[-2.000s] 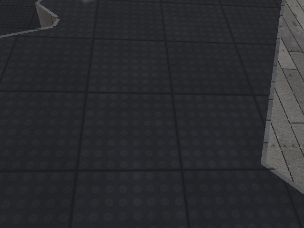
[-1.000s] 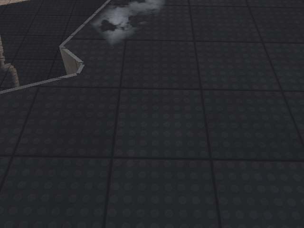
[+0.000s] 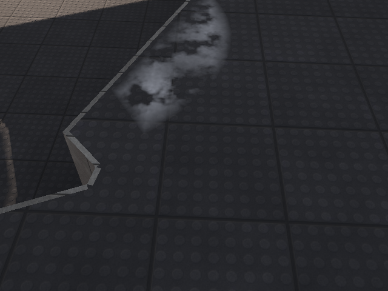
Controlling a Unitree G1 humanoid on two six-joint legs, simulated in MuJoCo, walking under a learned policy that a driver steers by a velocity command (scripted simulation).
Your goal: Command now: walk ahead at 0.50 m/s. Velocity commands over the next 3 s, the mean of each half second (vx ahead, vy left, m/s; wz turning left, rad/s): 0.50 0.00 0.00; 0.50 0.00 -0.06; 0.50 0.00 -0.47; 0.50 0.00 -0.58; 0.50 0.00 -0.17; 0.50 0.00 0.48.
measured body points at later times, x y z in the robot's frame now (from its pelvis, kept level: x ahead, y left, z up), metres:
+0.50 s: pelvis +0.28 -0.08 +0.00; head +0.30 -0.09 +0.45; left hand +0.33 +0.20 -0.12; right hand +0.41 -0.35 -0.13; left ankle +0.34 +0.10 -0.67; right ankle +0.29 -0.15 -0.75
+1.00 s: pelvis +0.57 -0.01 -0.01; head +0.60 +0.00 +0.44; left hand +0.66 +0.27 -0.14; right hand +0.66 -0.28 -0.13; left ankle +0.61 +0.08 -0.75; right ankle +0.54 -0.16 -0.66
